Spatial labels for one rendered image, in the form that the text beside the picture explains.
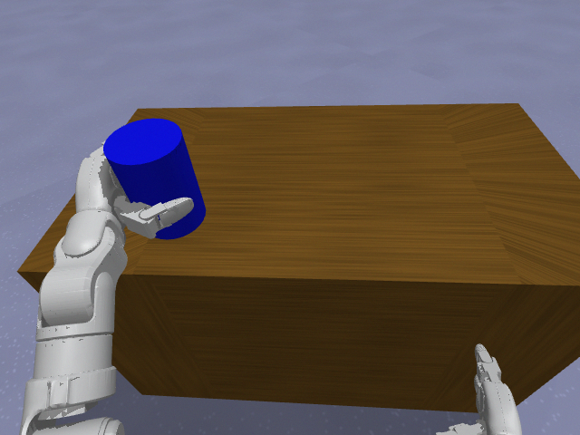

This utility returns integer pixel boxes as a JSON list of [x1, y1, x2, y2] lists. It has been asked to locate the can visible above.
[[103, 119, 206, 240]]

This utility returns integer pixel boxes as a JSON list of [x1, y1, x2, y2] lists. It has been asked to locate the left robot hand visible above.
[[75, 141, 194, 239]]

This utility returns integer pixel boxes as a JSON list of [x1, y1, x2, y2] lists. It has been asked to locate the right robot hand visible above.
[[436, 343, 522, 435]]

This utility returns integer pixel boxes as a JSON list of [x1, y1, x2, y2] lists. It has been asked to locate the left robot arm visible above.
[[19, 210, 128, 435]]

